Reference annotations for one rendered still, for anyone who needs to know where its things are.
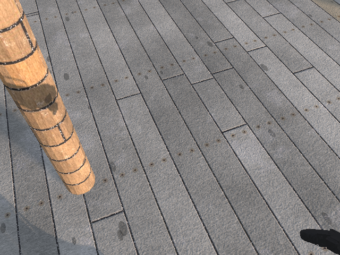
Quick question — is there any right robot hand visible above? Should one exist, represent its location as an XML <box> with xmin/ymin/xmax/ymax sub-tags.
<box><xmin>300</xmin><ymin>229</ymin><xmax>340</xmax><ymax>255</ymax></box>

